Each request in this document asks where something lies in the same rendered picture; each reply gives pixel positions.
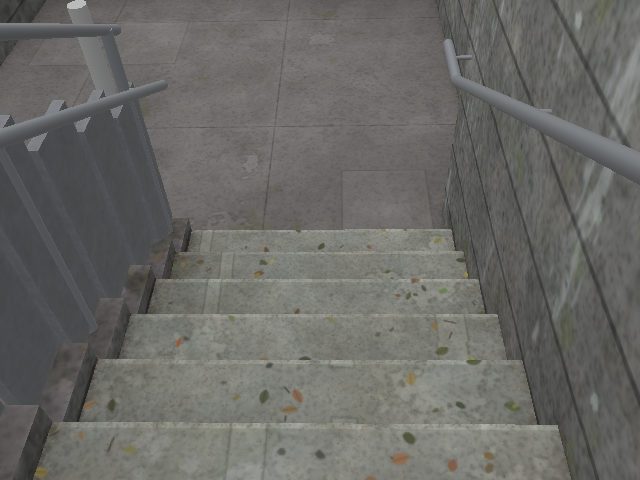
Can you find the stairs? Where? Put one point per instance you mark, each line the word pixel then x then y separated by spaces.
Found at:
pixel 356 354

